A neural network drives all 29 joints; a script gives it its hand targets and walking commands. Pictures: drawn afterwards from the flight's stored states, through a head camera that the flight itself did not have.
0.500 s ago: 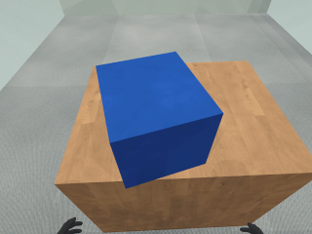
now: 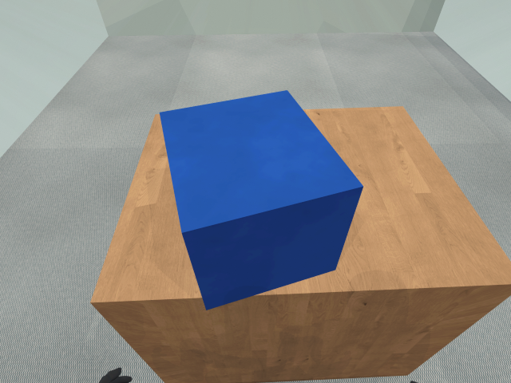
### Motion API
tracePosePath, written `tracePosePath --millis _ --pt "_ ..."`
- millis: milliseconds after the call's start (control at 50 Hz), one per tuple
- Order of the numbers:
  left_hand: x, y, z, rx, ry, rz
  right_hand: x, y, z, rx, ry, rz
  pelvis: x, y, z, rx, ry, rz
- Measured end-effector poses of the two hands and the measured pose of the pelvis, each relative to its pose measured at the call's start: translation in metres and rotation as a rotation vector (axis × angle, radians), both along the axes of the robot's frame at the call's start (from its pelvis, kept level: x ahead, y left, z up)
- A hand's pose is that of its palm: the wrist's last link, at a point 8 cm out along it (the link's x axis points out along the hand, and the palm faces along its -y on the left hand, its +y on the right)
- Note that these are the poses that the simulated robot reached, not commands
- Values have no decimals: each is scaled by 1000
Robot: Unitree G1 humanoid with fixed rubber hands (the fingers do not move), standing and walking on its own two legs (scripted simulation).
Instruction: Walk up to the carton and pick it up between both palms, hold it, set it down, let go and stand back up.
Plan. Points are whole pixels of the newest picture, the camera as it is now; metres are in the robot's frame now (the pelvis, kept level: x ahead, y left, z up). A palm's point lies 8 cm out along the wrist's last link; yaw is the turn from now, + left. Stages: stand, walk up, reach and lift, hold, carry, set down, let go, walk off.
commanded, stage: stand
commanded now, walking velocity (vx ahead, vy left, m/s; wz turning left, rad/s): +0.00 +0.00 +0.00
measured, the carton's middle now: (249, 192) +0.46 +0.03 +0.04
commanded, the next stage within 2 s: walk up in 0.20 s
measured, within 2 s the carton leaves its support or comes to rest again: neither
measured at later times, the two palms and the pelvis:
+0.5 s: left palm out of the picture +0.10 +0.29 -0.10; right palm out of the picture +0.08 -0.25 -0.12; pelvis +0.00 +0.01 +0.00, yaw +0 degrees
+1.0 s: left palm out of the picture +0.15 +0.28 -0.09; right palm out of the picture +0.11 -0.26 -0.11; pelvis -0.01 +0.00 +0.00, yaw +0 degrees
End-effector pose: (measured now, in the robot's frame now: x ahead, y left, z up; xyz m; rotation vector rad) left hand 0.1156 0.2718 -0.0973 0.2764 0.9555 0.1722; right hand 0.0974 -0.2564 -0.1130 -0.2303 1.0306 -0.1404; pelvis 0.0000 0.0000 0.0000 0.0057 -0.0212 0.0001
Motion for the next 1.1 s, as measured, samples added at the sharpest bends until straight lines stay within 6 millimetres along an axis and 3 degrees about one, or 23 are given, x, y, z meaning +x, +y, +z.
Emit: tracePosePath --millis 400,560,740,900,1000,1100 --pt "-8 8 -2 -1 30 15 -17 0 0 -11 43 -15 -4 5 4 -6 -20 0" --pt "-14 20 -2 20 75 19 -24 2 -3 -10 88 -20 -2 8 5 -11 -13 0" --pt "-11 23 -2 27 96 19 -23 3 -4 -10 109 -20 2 9 6 -12 -5 0" --pt "1 23 -1 29 88 21 -20 2 -1 -24 90 4 2 9 6 -12 0 0" --pt "30 12 5 44 142 40 12 -1 8 -18 -18 79 -5 2 4 -4 36 -1" --pt "65 -5 25 44 50 1 38 -11 20 -20 -114 85 -2 -7 5 -8 32 -13"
